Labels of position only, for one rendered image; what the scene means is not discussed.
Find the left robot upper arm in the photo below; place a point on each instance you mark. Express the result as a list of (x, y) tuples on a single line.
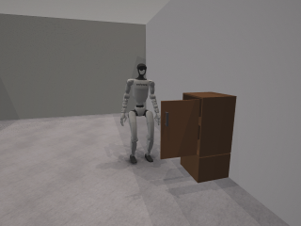
[(152, 89)]

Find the right robot shin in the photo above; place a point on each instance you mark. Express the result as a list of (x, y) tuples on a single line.
[(133, 145)]

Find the robot left hand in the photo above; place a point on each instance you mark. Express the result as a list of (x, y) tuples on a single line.
[(158, 118)]

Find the robot right forearm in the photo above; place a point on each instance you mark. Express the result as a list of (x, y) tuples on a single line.
[(124, 104)]

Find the robot left foot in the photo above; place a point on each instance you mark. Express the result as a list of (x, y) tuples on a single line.
[(148, 157)]

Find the robot left forearm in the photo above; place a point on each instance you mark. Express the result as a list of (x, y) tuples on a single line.
[(155, 105)]

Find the cupboard door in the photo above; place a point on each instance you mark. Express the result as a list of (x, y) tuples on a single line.
[(180, 137)]

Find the handle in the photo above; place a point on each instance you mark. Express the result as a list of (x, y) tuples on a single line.
[(167, 117)]

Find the right robot upper arm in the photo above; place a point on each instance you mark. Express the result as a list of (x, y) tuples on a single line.
[(128, 88)]

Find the robot right hand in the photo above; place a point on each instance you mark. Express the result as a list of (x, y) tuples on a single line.
[(122, 116)]

